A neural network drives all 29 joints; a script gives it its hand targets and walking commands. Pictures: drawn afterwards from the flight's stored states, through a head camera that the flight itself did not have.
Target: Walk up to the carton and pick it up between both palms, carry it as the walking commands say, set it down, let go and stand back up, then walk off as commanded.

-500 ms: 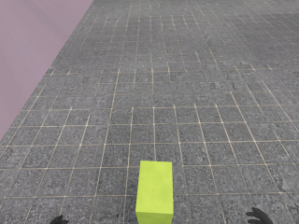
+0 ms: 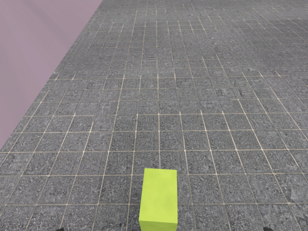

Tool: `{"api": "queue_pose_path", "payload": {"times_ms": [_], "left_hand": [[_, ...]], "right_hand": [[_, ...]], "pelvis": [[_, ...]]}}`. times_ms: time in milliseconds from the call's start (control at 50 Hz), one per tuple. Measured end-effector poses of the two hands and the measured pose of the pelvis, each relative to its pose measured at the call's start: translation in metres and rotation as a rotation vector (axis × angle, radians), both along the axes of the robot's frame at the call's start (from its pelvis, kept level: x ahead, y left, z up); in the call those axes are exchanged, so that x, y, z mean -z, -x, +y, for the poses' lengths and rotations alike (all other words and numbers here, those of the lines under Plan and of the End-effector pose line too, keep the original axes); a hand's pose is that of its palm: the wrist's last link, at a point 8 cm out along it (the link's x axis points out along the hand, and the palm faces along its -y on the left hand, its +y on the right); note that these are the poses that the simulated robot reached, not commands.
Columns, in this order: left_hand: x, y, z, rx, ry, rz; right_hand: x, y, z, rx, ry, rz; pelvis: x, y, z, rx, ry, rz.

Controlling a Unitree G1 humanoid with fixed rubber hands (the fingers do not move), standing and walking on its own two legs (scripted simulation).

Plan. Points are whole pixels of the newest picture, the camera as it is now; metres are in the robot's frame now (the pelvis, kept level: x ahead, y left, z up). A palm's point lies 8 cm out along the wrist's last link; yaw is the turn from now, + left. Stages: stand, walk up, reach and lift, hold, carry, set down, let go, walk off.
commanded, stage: stand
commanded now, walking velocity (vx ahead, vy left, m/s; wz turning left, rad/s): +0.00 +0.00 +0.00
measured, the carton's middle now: (159, 203) +0.43 +0.01 -0.63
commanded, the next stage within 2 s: walk off in 1.00 s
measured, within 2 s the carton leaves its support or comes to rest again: neither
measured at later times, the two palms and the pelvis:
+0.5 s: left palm out of the picture +0.07 +0.31 -0.10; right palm out of the picture +0.08 -0.30 -0.10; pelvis -0.01 +0.00 +0.00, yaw +0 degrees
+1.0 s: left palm out of the picture +0.07 +0.31 -0.10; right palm out of the picture +0.07 -0.31 -0.10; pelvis -0.02 +0.00 +0.00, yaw +0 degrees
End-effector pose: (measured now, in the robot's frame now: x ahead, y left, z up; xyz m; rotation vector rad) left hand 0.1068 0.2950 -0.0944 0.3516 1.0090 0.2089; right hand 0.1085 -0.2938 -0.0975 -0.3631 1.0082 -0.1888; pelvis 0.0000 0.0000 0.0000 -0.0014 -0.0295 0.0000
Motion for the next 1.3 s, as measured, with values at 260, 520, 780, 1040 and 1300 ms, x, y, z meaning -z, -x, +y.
{"api": "queue_pose_path", "payload": {"times_ms": [260, 520, 780, 1040, 1300], "left_hand": [[0.002, 0.020, 0.006, -0.016, -0.006, 0.043], [0.004, 0.034, 0.011, -0.024, -0.008, 0.081], [0.004, 0.039, 0.015, -0.027, -0.011, 0.102], [0.004, 0.039, 0.018, -0.027, -0.015, 0.110], [0.011, 0.049, 0.013, -0.035, 0.002, 0.154]], "right_hand": [[0.001, 0.017, -0.006, 0.005, 0.007, 0.040], [0.003, 0.031, -0.010, 0.015, 0.011, 0.075], [0.003, 0.037, -0.012, 0.025, 0.014, 0.093], [0.003, 0.039, -0.013, 0.032, 0.015, 0.102], [0.009, 0.048, -0.006, 0.051, -0.004, 0.145]], "pelvis": [[-0.002, 0.009, -0.001, 0.000, -0.001, -0.009], [-0.004, 0.015, 0.000, 0.002, -0.001, -0.012], [-0.004, 0.018, 0.001, 0.003, -0.001, -0.014], [-0.005, 0.020, 0.002, 0.004, -0.002, -0.014], [-0.004, 0.024, 0.003, 0.009, -0.001, -0.007]]}}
